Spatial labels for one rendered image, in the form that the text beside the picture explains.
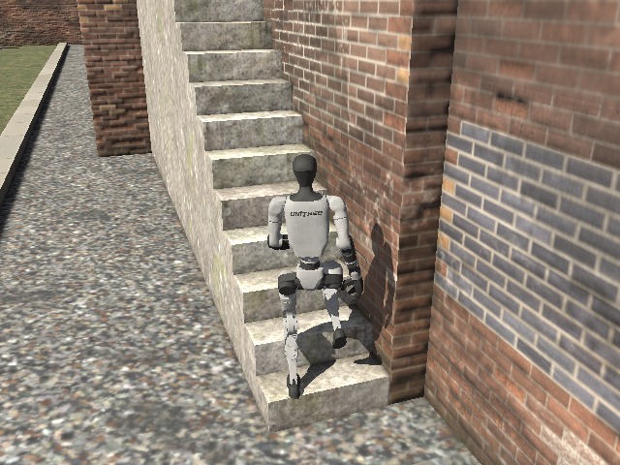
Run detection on stairs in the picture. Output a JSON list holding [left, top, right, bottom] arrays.
[[137, 0, 390, 433]]

